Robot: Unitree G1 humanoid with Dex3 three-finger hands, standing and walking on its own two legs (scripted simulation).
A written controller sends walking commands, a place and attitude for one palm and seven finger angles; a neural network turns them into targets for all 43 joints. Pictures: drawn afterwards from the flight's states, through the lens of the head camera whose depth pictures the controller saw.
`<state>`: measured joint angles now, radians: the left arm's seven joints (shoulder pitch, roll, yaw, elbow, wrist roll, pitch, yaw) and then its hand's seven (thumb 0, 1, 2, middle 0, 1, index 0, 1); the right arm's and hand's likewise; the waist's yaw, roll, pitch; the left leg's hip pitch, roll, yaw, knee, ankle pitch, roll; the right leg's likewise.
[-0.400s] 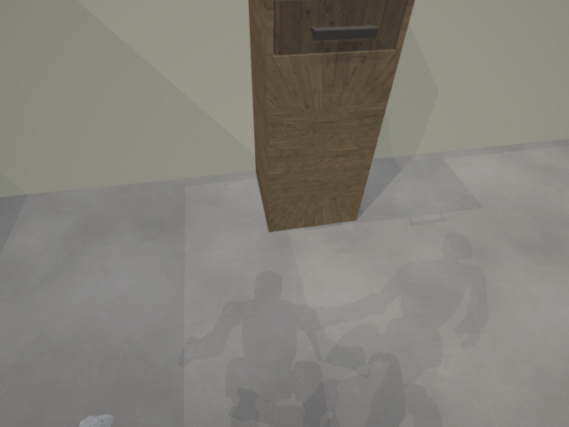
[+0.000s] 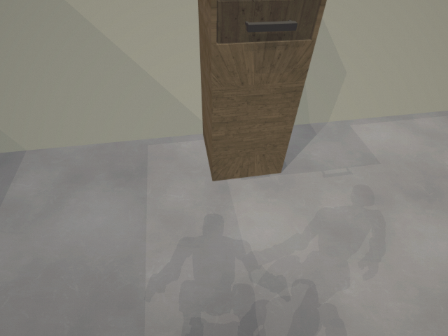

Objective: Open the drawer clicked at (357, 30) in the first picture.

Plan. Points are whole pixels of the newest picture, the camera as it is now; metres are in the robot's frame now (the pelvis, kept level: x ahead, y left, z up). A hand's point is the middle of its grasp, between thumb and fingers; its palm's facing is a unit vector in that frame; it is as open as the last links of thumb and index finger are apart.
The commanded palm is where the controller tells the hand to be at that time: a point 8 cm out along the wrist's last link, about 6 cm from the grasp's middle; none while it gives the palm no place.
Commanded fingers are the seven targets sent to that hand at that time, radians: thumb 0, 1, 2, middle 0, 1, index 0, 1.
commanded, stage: stand and wait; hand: left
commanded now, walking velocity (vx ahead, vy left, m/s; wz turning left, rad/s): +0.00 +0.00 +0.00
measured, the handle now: (270, 24) +1.14 -0.10 +0.12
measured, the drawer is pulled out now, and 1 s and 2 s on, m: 0.00 0.00 0.00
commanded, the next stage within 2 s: look at it before walking up in 0.42 s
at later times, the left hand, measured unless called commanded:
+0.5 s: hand out of the picture +0.07 +0.23 -0.16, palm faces -0.04 -0.95 -0.32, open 7.3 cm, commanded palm none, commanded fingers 0.00 0.90 0.90 -0.20 -0.30 -0.20 -0.30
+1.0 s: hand out of the picture +0.08 +0.23 -0.15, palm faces -0.03 -0.95 -0.32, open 7.3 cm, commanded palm none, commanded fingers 0.00 0.90 0.90 -0.20 -0.30 -0.20 -0.30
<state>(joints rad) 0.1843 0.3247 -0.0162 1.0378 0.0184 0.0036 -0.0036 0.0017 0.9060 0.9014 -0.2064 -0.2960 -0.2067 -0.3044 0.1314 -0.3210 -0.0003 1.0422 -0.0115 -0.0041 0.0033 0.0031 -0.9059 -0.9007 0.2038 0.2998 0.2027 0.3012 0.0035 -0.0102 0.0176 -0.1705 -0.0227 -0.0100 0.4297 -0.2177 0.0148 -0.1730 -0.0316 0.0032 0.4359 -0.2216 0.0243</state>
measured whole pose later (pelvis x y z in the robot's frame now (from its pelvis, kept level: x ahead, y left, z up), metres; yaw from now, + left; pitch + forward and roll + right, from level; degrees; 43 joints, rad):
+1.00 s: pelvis +0.01 -0.01 +0.00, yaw +0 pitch -2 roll +0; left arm 0.16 0.33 -0.01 1.08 0.02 -0.01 0.00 0.00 0.91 0.90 -0.21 -0.30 -0.21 -0.30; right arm 0.12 -0.33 0.00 1.11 -0.01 -0.01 0.00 0.00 -0.91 -0.90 0.20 0.30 0.20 0.30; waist 0.00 -0.01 0.03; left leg -0.14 0.00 -0.02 0.37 -0.20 0.00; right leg -0.14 -0.01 0.00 0.38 -0.20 0.01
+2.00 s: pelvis -0.01 -0.03 +0.00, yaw -23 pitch +2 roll +1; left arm 0.29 0.21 0.06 0.92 0.03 0.03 -0.01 0.00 0.91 0.90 -0.21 -0.30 -0.21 -0.30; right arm 0.14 -0.24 -0.06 0.94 -0.02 0.04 -0.02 0.00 -0.91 -0.90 0.20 0.30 0.20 0.30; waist 0.05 -0.01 0.00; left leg -0.38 0.03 -0.01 0.83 -0.41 -0.06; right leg -0.31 0.12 0.17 0.43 -0.15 -0.06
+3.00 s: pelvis +0.27 -0.24 -0.01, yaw -54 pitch +1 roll -2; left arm 0.30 0.22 0.06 1.00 0.03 -0.05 -0.01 0.00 0.92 0.90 -0.20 -0.30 -0.20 -0.30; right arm 0.15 -0.16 -0.04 0.93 -0.03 -0.04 0.02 0.00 -0.91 -0.90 0.20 0.30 0.20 0.30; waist 0.03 0.00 0.01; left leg -0.49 0.13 0.09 0.68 -0.22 -0.05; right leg -0.13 0.05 -0.02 0.48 -0.38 -0.04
